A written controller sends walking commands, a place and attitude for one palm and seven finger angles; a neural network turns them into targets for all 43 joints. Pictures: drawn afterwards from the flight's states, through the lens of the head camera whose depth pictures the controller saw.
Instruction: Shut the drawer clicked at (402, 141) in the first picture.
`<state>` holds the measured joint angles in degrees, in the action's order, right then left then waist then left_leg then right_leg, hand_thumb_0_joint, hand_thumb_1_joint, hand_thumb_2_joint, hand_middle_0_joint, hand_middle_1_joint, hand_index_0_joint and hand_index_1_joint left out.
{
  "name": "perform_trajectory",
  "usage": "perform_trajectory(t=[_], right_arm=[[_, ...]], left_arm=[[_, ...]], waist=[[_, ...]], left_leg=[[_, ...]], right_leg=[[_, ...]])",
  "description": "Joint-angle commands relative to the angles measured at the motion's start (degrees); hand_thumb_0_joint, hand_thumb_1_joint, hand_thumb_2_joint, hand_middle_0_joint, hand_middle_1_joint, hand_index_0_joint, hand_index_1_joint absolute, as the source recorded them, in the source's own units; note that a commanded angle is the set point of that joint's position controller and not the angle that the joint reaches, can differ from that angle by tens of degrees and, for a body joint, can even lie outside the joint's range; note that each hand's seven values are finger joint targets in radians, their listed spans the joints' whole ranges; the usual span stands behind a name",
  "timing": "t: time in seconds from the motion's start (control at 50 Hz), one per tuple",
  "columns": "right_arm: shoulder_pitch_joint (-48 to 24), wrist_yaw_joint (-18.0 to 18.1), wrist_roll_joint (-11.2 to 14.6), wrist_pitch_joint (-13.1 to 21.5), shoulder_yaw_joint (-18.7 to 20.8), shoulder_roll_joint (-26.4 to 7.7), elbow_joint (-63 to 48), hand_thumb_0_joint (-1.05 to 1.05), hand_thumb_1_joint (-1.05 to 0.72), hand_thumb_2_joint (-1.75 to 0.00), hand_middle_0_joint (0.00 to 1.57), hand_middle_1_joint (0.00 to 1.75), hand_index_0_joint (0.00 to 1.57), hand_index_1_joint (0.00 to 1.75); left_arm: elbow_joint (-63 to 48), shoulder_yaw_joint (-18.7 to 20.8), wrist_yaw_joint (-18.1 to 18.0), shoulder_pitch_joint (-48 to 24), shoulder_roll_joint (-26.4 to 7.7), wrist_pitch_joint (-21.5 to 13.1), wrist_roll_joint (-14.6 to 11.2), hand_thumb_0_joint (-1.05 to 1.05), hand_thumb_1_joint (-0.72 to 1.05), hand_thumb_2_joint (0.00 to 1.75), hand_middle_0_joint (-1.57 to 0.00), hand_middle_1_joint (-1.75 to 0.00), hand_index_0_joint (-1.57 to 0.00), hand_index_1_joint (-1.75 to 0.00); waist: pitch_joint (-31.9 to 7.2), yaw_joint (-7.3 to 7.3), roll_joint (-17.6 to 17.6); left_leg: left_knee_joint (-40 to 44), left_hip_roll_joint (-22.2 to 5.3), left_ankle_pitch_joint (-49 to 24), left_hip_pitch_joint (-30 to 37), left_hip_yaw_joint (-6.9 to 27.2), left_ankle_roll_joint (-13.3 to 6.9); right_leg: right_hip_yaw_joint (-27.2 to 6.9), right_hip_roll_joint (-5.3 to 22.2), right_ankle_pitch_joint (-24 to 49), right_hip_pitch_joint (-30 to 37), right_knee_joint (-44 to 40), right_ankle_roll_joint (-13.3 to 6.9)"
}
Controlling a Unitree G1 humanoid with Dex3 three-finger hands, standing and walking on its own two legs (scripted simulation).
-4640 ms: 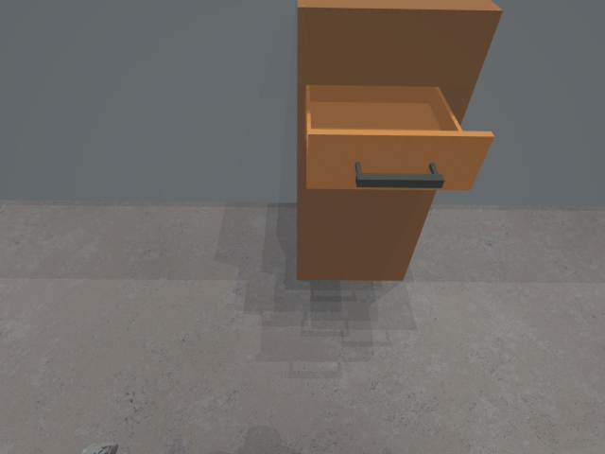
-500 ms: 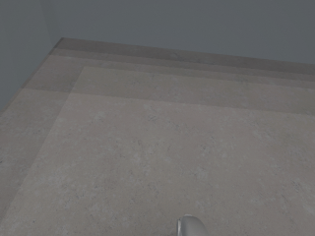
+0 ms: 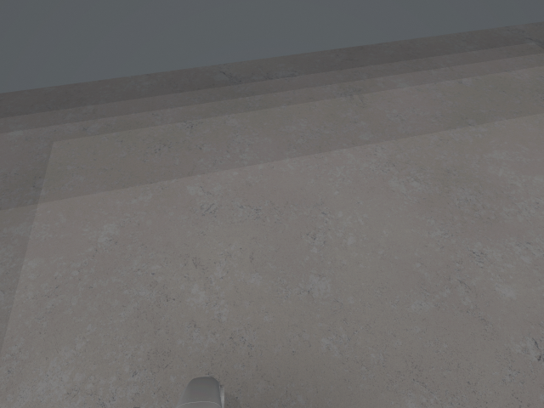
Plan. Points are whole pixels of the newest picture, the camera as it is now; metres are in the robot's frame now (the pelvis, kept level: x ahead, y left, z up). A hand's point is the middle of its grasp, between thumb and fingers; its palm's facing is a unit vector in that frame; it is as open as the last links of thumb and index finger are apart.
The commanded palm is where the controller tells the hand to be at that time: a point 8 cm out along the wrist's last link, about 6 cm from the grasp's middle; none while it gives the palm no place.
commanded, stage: walk to a spot facing it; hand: left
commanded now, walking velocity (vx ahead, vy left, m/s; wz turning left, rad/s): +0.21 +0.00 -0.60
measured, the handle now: out of the picture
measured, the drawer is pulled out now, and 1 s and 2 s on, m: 0.21 0.21 0.21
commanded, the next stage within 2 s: turn to face it in 1.12 s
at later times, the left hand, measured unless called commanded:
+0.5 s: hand out of the picture +0.10 +0.28 -0.18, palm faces -0.15 -0.97 -0.19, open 7.4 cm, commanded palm none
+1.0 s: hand (233, 321) +0.28 +0.09 -0.14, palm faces -0.58 -0.77 -0.28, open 7.4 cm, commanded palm none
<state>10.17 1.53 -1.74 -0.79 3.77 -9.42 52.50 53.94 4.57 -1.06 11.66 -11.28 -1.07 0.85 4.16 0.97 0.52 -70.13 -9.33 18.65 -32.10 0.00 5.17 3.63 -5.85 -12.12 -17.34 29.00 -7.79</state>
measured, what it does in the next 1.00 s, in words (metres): steps on the spot, turning right: left foot, then right foot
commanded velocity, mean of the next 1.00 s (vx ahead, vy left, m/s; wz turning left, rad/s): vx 0.06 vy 0.00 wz -0.60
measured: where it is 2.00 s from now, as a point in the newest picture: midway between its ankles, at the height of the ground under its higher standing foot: outside the picture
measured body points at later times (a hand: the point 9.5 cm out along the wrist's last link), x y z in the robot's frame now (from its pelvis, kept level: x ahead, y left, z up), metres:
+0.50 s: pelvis +0.06 +0.08 +0.01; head +0.09 +0.11 +0.45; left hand +0.11 +0.33 -0.16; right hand +0.14 -0.17 -0.10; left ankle +0.09 +0.17 -0.73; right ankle +0.01 -0.04 -0.66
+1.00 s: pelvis +0.05 +0.02 +0.00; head +0.06 -0.03 +0.44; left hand +0.31 +0.13 -0.11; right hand -0.12 -0.18 -0.16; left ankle +0.09 +0.17 -0.66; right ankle +0.00 -0.05 -0.73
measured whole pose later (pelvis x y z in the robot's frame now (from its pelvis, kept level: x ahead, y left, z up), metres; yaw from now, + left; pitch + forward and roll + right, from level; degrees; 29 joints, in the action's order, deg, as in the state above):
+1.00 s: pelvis +0.05 +0.02 +0.00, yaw -36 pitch +0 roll +1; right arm 18.1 1.1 -1.4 -3.8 4.3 -14.6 56.0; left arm 49.7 3.4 -0.3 5.8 -10.9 0.6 0.7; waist 4.9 3.6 3.6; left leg -63.8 -8.8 27.4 -24.5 -6.2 5.4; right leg 3.8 -0.2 -18.1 -15.8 34.1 -2.7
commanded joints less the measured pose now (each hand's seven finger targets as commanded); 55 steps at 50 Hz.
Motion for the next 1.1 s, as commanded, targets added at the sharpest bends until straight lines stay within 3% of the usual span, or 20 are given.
perform_trajectory(t=[0.0, 0.16, 0.26, 0.3, 0.32, 0.34, 0.36, 0.38, 0.4, 0.44, 0.52, 0.62, 0.74, 0.82, 0.84, 0.86, 0.88, 0.94, 1.0, 1.08], right_arm=[[3.6, -0.5, -0.3, 0.5, 0.9, -4.9, -2.8, 0.00, -0.90, -0.90, 0.20, 0.30, 0.20, 0.30], [-10.1, -1.0, 0.3, 1.4, 0.3, -5.7, -8.7, 0.00, -0.90, -0.90, 0.20, 0.30, 0.20, 0.30], [-8.5, -0.3, 1.4, 1.3, 0.1, -5.9, -9.0, 0.00, -0.90, -0.90, 0.20, 0.30, 0.20, 0.30], [-3.9, 0.3, 1.6, 1.4, 0.3, -6.7, -7.5, 0.00, -0.90, -0.90, 0.20, 0.30, 0.20, 0.30], [0.0, 0.7, 1.4, 1.9, 0.5, -8.6, -6.3, 0.00, -0.90, -0.90, 0.20, 0.30, 0.20, 0.30], [2.6, 0.9, 1.0, 2.1, 1.4, -13.3, -6.0, 0.00, -0.90, -0.90, 0.20, 0.30, 0.20, 0.30], [4.0, 0.8, 0.7, 1.6, 1.8, -15.7, -6.3, 0.00, -0.90, -0.90, 0.20, 0.30, 0.20, 0.30], [2.3, 0.7, 0.5, 1.1, 1.3, -14.1, -7.0, 0.00, -0.90, -0.90, 0.20, 0.30, 0.20, 0.30], [-1.9, 0.8, 0.5, 1.3, 0.1, -10.2, -7.4, 0.00, -0.90, -0.90, 0.20, 0.30, 0.20, 0.30], [-4.6, 0.9, 0.6, 1.6, -0.7, -8.5, -8.2, 0.00, -0.90, -0.90, 0.20, 0.30, 0.20, 0.30], [1.7, 1.1, 0.6, 2.2, -0.2, -8.2, -5.5, 0.00, -0.90, -0.90, 0.20, 0.30, 0.20, 0.30], [6.4, 0.9, 0.4, 2.1, 0.9, -9.1, -3.1, 0.00, -0.90, -0.90, 0.20, 0.30, 0.20, 0.30], [9.4, 0.1, -0.2, 1.5, 2.3, -11.5, -1.1, 0.00, -0.90, -0.90, 0.20, 0.30, 0.20, 0.30], [9.3, -0.4, 0.2, 1.3, 2.8, -13.2, -0.9, 0.00, -0.90, -0.90, 0.20, 0.30, 0.20, 0.30], [10.5, -1.0, 0.9, 1.1, 2.4, -11.6, -1.5, 0.00, -0.90, -0.90, 0.20, 0.30, 0.20, 0.30], [7.5, -1.2, 0.8, 0.8, 0.7, -6.6, -4.6, 0.00, -0.90, -0.90, 0.20, 0.30, 0.20, 0.30], [5.5, -0.3, 0.8, 0.0, 0.7, -8.1, -5.7, 0.00, -0.90, -0.90, 0.20, 0.30, 0.20, 0.30], [3.1, -0.5, 0.4, -0.6, 1.1, -9.5, -4.3, 0.00, -0.90, -0.90, 0.20, 0.30, 0.20, 0.30], [5.4, -1.1, -0.2, -0.6, 1.3, -8.9, -2.7, 0.00, -0.90, -0.90, 0.20, 0.30, 0.20, 0.30], [4.3, -1.4, -0.3, -0.1, 1.4, -8.2, -2.6, 0.00, -0.90, -0.90, 0.20, 0.30, 0.20, 0.30]], left_arm=[[-2.8, 2.0, 0.6, 5.9, -7.7, -1.7, 0.1, 0.00, 0.90, 0.90, -0.20, -0.30, -0.20, -0.30], [-3.0, 2.2, 0.5, 11.8, -9.5, -1.2, 0.5, 0.00, 0.90, 0.90, -0.20, -0.30, -0.20, -0.30], [-4.0, 2.7, 0.0, 9.1, -11.0, 0.2, 0.5, 0.00, 0.90, 0.90, -0.20, -0.30, -0.20, -0.30], [-4.4, 2.9, 0.0, 6.6, -10.9, 0.8, 0.2, 0.00, 0.90, 0.90, -0.20, -0.30, -0.20, -0.30], [-4.7, 2.4, 0.0, 5.9, -9.1, 1.0, -0.3, 0.00, 0.90, 0.90, -0.20, -0.30, -0.20, -0.30], [-5.6, 1.9, 0.4, 6.7, -5.8, 1.1, -0.8, 0.00, 0.90, 0.90, -0.20, -0.30, -0.20, -0.30], [-5.7, 2.0, 0.7, 7.3, -6.1, 1.1, -0.2, 0.00, 0.90, 0.90, -0.20, -0.30, -0.20, -0.30], [-5.0, 2.6, 1.0, 7.8, -7.7, 1.5, 0.5, 0.00, 0.90, 0.90, -0.20, -0.30, -0.20, -0.30], [-3.0, 3.1, 1.1, 10.1, -7.9, 2.3, 0.9, 0.00, 0.90, 0.90, -0.20, -0.30, -0.20, -0.30], [-2.3, 3.3, 2.0, 10.3, -7.4, 3.0, 1.0, 0.00, 0.90, 0.90, -0.20, -0.30, -0.20, -0.30], [-3.2, 2.7, 2.3, 7.8, -4.9, 3.8, 0.6, 0.00, 0.90, 0.90, -0.20, -0.30, -0.20, -0.30], [-5.3, 2.1, 2.5, 1.5, -3.3, 4.5, 0.4, 0.00, 0.90, 0.90, -0.20, -0.30, -0.20, -0.30], [-7.5, 1.1, 2.7, -4.9, -3.0, 3.8, 0.4, 0.00, 0.90, 0.90, -0.20, -0.30, -0.20, -0.30], [-6.6, 1.2, 2.4, -0.6, -5.3, 2.1, 0.4, 0.00, 0.90, 0.90, -0.20, -0.30, -0.20, -0.30], [-5.1, 1.9, 1.8, 4.4, -10.2, 1.2, 0.8, 0.00, 0.90, 0.90, -0.20, -0.30, -0.20, -0.30], [-3.8, 3.3, 0.8, 8.7, -17.1, 0.6, 0.7, 0.00, 0.90, 0.90, -0.20, -0.30, -0.20, -0.30], [-3.6, 3.5, 0.1, 9.8, -18.1, 1.1, -0.4, 0.00, 0.90, 0.90, -0.20, -0.30, -0.20, -0.30], [-5.7, 2.6, -0.4, 1.0, -12.4, 1.6, -0.6, 0.00, 0.90, 0.90, -0.20, -0.30, -0.20, -0.30], [-5.8, 1.6, 0.0, -0.5, -10.5, 0.3, -0.4, 0.00, 0.90, 0.90, -0.20, -0.30, -0.20, -0.30], [-4.3, 1.7, 0.4, 3.1, -10.3, -0.8, -0.2, 0.00, 0.90, 0.90, -0.20, -0.30, -0.20, -0.30]], waist=[[-5.6, -1.41, -5.9], [-5.5, -5.89, -6.9], [-7.4, -4.52, -8.8], [-8.5, -2.02, -8.6], [-9.8, -0.38, -4.4], [-11.2, 0.62, 9.9], [-8.7, 0.85, 14.7], [-5.3, 0.00, 8.4], [-3.5, -2.75, 7.9], [-1.2, -3.75, 9.6], [-3.1, -2.25, 9.4], [-2.2, -0.42, 8.9], [-3.4, 2.01, 13.1], [-7.8, -1.23, 9.3], [-11.4, -3.66, -0.7], [-11.9, -5.62, -17.7], [-13.7, -5.91, -15.0], [-6.8, -3.34, -11.0], [-4.0, -0.85, -7.9], [-4.5, -1.52, -7.5]], left_leg=[[3.2, 1.0, -2.5, -3.1, 0.1, 0.6], [19.8, 5.2, 3.0, -1.7, 0.0, 0.7], [32.1, 9.0, 4.0, 10.3, 0.1, -0.5], [42.8, 9.6, -2.7, 20.9, 0.0, -1.3], [49.1, 5.2, -7.7, 31.4, 1.8, -2.3], [53.5, -8.9, -10.0, 39.6, 14.6, -5.5], [54.2, -18.7, -15.2, 36.7, 22.4, -10.6], [54.3, -18.8, -14.5, 28.6, 19.5, -13.1], [55.9, -14.1, -11.7, 23.7, 13.6, -10.6], [55.3, -9.3, -14.1, 19.8, 5.4, -8.5], [52.4, -8.2, -26.5, 24.5, -0.5, -10.1], [51.9, -10.1, -27.5, 26.7, -3.5, -12.0], [47.8, -11.9, -31.8, 27.7, -8.2, -11.8], [35.8, -11.3, -30.6, 24.5, -12.7, -6.6], [24.9, -9.3, -21.1, 14.6, -14.5, -3.1], [10.8, 0.0, 15.1, -1.7, -14.4, 0.4], [3.6, 0.7, 19.8, -3.3, -5.4, 0.1], [0.8, -1.0, 7.7, -5.1, -1.7, 0.3], [4.1, 0.1, 1.2, -2.2, -2.9, 1.3], [7.7, 1.4, -1.3, -3.2, -2.7, 1.5]], right_leg=[[-19.3, 15.3, 10.9, 5.2, -12.1, -2.7], [-27.4, 16.4, 15.0, 11.6, -10.0, -4.5], [-29.6, 15.3, 22.2, 8.3, -6.6, -2.8], [-28.9, 12.5, 18.0, 3.0, -2.9, 0.6], [-25.9, 8.4, 11.1, -4.1, 1.7, 3.2], [-17.7, 0.9, -10.3, -15.0, 11.8, 6.5], [-9.3, 1.1, -23.3, -19.8, 26.0, 9.2], [-8.9, 4.7, -20.8, -18.0, 33.5, 9.8], [-9.1, 5.4, -15.9, -16.5, 36.2, 10.5], [-6.8, 6.7, -11.0, -15.9, 41.3, 10.8], [-5.3, 7.3, -8.0, -16.8, 42.8, 12.0], [-3.0, 9.3, -8.2, -17.0, 35.2, 12.6], [2.0, 8.8, -12.1, -9.4, 18.5, 11.1], [2.7, 7.5, -1.6, 5.3, -0.6, 8.6], [-4.5, 13.6, 9.5, 18.5, -6.5, 6.1], [-24.3, 28.2, 36.5, 25.3, -7.2, 0.5], [-24.8, 31.3, 44.6, 23.0, -5.4, -4.2], [-19.2, 22.9, 17.4, 15.1, -10.3, -2.5], [-15.1, 19.0, 18.1, 10.1, -11.5, -1.0], [-17.1, 17.9, 11.7, 11.9, -12.9, -1.9]])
